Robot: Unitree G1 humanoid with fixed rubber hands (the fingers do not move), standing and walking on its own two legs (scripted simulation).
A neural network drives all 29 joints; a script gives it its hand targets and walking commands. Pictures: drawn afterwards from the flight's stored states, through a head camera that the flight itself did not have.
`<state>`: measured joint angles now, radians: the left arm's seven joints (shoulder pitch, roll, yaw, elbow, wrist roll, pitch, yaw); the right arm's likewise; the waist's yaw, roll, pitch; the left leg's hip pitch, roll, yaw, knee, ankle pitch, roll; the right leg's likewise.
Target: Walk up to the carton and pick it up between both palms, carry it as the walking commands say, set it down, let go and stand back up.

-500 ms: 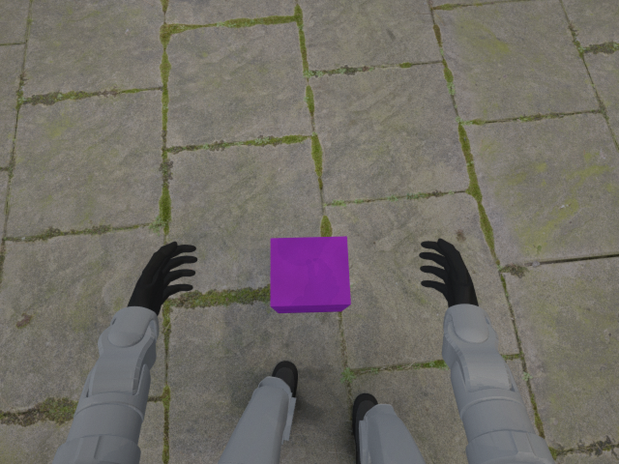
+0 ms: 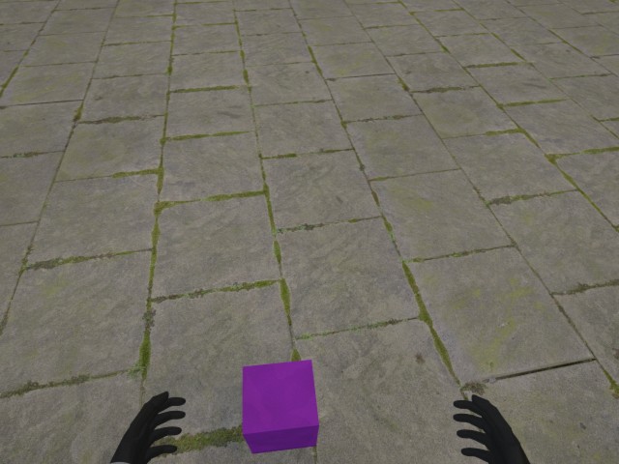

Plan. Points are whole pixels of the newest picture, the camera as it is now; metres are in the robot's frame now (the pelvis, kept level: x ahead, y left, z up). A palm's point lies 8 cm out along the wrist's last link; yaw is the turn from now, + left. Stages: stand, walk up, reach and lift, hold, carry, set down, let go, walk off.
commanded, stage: let go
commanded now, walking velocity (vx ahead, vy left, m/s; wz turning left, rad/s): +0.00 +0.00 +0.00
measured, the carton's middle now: (281, 408) +0.37 +0.09 -0.65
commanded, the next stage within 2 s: stand in 0.40 s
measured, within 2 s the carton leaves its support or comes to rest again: neither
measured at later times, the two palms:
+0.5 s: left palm out of the picture +0.15 +0.26 -0.08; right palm out of the picture +0.15 -0.25 -0.08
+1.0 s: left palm out of the picture +0.13 +0.31 -0.11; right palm out of the picture +0.13 -0.27 -0.09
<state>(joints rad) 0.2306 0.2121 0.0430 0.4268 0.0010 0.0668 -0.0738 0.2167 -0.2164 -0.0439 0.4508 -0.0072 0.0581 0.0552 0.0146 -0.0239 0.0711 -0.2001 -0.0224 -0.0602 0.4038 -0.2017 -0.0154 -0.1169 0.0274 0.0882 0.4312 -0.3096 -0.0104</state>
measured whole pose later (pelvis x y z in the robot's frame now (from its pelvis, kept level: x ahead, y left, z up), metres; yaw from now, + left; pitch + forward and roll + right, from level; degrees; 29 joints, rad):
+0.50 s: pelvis +0.00 +0.00 -0.01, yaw +0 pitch -2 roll +0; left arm 0.21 0.26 0.04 0.52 0.04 0.11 0.01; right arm 0.20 -0.24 -0.02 0.61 -0.04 0.05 -0.01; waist 0.01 -0.03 0.03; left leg -0.22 -0.02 -0.07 0.52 -0.27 -0.01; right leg -0.11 0.04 0.08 0.49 -0.35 -0.01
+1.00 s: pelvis +0.01 +0.03 +0.00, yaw -1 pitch -1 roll +0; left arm 0.20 0.36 0.02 0.78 0.03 0.01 0.03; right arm 0.14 -0.33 -0.02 0.85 -0.03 0.00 -0.02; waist 0.00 -0.04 0.01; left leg -0.21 -0.04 -0.03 0.48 -0.26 0.02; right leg -0.10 0.01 0.11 0.44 -0.33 0.02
